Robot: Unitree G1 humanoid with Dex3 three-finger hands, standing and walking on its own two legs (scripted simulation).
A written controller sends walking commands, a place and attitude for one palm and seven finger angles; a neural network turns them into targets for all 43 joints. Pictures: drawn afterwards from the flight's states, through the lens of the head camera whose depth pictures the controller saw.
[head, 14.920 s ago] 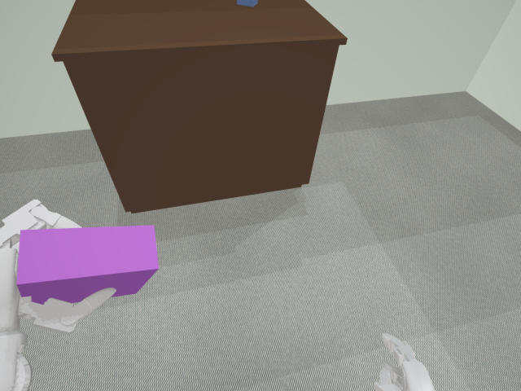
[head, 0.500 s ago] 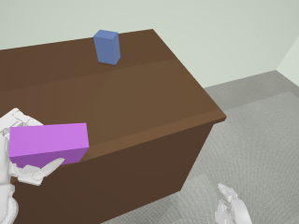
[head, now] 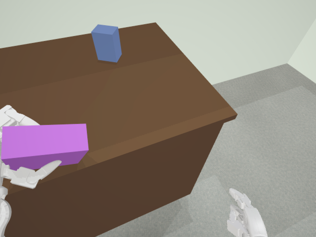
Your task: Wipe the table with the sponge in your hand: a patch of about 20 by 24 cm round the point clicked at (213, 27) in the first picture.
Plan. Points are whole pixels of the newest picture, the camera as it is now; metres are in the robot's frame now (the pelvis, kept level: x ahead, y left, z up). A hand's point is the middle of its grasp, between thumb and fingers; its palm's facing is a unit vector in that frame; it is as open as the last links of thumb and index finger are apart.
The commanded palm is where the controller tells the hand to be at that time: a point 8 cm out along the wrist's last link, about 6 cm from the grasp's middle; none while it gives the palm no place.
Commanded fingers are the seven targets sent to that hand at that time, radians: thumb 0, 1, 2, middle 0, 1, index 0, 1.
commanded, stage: come to a stop and stand still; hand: left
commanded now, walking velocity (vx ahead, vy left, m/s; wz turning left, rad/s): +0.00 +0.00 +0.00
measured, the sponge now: (59, 147) +0.25 +0.22 +0.14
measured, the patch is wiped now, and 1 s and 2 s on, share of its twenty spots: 0.00 0.00 0.00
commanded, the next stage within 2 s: look again from close up in 0.72 s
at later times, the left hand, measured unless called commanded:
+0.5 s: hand (30, 153) +0.23 +0.25 +0.16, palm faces +0.39 -0.86 -0.33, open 9.7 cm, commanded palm +0.16 +0.29 +0.18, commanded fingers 0.00 0.10 1.30 -1.20 -1.60 -1.20 -1.60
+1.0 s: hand (23, 156) +0.22 +0.26 +0.16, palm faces +0.42 -0.83 -0.37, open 9.7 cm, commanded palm +0.16 +0.29 +0.18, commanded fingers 0.00 0.10 1.30 -1.20 -1.60 -1.20 -1.60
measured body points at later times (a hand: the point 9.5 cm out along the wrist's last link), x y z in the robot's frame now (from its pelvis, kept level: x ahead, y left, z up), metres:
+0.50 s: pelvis +0.01 +0.01 +0.00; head +0.03 +0.03 +0.45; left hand +0.20 +0.30 +0.18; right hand +0.20 -0.21 -0.05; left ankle +0.00 +0.08 -0.74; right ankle +0.03 -0.13 -0.74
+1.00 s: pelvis +0.01 +0.01 +0.00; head +0.03 +0.03 +0.45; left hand +0.19 +0.31 +0.18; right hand +0.19 -0.21 -0.07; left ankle +0.00 +0.08 -0.74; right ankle +0.03 -0.13 -0.74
